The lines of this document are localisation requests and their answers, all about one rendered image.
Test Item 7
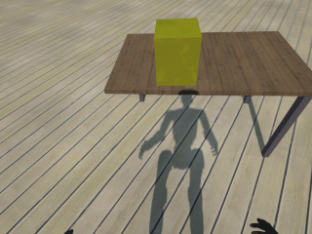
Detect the carton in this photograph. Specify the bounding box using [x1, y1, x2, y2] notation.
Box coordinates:
[154, 18, 202, 86]

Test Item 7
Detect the table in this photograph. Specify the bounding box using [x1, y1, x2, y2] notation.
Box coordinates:
[104, 31, 312, 158]

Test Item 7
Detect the robot right hand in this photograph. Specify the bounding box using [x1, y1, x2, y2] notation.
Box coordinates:
[250, 218, 279, 234]

